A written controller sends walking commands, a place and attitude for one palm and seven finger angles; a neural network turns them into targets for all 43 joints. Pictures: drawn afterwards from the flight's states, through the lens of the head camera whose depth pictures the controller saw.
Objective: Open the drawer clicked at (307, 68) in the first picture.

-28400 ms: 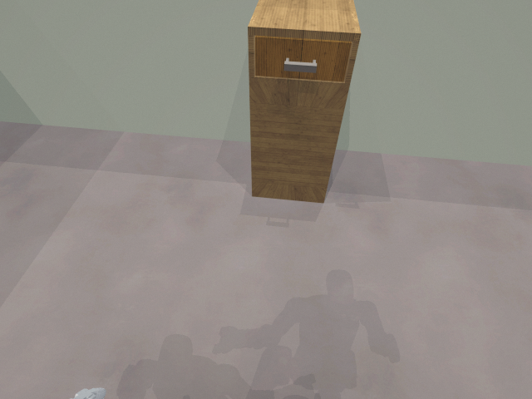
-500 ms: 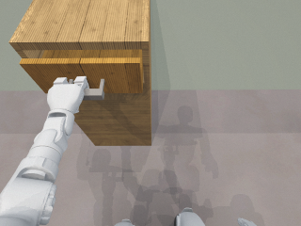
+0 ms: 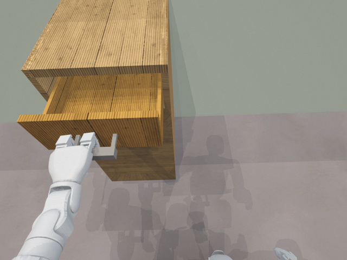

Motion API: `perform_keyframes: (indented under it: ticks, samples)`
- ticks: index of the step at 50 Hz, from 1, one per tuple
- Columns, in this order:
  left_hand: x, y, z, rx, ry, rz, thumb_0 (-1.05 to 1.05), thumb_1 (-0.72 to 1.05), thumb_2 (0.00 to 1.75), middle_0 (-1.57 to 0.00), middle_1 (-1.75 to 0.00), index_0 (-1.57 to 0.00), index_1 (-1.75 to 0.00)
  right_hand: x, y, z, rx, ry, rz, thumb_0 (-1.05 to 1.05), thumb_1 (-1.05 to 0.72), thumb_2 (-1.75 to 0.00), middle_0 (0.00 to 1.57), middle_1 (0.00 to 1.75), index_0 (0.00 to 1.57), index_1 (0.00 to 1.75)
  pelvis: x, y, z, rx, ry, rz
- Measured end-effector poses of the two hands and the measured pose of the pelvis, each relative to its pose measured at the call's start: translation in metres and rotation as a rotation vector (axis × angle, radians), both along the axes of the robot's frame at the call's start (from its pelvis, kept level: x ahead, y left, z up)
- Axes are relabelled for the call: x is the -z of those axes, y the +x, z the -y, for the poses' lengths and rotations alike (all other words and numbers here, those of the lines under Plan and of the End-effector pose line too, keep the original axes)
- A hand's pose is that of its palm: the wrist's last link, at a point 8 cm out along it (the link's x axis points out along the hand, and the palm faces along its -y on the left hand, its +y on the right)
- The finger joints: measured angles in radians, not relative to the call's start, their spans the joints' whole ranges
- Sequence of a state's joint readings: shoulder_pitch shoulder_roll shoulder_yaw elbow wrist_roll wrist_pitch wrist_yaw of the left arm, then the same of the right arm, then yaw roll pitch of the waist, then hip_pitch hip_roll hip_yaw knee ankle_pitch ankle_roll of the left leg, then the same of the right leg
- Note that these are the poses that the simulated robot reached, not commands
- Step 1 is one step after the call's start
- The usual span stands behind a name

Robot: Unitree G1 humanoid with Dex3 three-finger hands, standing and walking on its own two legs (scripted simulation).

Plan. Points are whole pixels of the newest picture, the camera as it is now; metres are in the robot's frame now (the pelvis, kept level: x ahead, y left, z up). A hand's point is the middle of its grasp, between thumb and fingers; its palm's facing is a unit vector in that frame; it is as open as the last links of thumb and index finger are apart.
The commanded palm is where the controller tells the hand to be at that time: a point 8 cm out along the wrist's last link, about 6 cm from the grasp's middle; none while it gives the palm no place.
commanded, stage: pull the drawer open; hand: left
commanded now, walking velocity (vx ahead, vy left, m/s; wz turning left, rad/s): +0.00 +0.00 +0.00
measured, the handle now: (94, 146) +0.38 +0.21 +0.00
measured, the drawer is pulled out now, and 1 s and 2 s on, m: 0.14 0.30 0.30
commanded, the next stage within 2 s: open the thumb to release the handle in 1.02 s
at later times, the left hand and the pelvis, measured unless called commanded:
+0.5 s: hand (73, 211) +0.23 +0.24 -0.02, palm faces -0.02 -0.05 -1.00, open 5.6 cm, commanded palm +0.19 +0.24 +0.03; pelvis +0.00 -0.01 +0.00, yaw +0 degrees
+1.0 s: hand (65, 244) +0.17 +0.23 -0.02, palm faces -0.02 -0.05 -1.00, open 5.8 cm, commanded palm +0.12 +0.23 +0.03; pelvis -0.01 -0.01 -0.02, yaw -1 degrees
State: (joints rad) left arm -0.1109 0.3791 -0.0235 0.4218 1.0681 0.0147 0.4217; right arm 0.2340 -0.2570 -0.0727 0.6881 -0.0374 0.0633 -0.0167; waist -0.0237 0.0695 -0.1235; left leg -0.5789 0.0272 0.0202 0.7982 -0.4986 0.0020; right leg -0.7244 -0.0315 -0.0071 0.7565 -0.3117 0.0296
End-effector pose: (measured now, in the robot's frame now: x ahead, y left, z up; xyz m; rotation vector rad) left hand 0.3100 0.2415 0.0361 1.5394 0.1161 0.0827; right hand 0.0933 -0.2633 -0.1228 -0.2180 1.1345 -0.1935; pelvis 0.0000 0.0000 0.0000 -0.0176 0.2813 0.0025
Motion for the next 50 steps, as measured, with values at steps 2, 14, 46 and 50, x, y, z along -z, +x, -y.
perform_keyframes:
  ticks: [2, 14, 46, 50]
  samples:
    - [0.000, -0.010, 0.001, -0.006, -0.002, 0.003, 0.02, 0.72, 0.82, -0.34, -1.37, -0.38, -1.35, -0.003, 0.018, -0.002, -0.025, 0.001, 0.049, 0.01, -0.90, -0.90, 0.20, 0.30, 0.20, 0.30, 0.000, -0.001, 0.000, -0.004, 0.001, 0.011]
    - [0.000, -0.056, 0.004, -0.047, -0.012, 0.000, 0.02, 0.72, 0.81, -0.32, -1.36, -0.39, -1.35, -0.028, 0.093, -0.022, -0.147, 0.026, 0.276, 0.01, -0.90, -0.90, 0.20, 0.30, 0.20, 0.30, -0.001, -0.006, 0.009, -0.013, 0.011, 0.057]
    - [-0.003, -0.164, 0.009, -0.071, -0.022, -0.006, 0.02, 0.72, 0.76, -0.31, -1.33, -0.38, -1.35, -0.018, 0.085, -0.017, -0.173, 0.044, 0.307, 0.02, -0.90, -0.90, 0.20, 0.30, 0.20, 0.30, 0.014, -0.008, 0.015, 0.025, 0.022, 0.060]
    - [-0.003, -0.164, 0.009, -0.069, -0.019, -0.002, 0.02, 0.72, 0.75, -0.31, -1.32, -0.37, -1.35, -0.019, 0.088, -0.019, -0.183, 0.044, 0.319, 0.02, -0.90, -0.90, 0.20, 0.30, 0.20, 0.30, 0.016, -0.008, 0.015, 0.025, 0.021, 0.060]
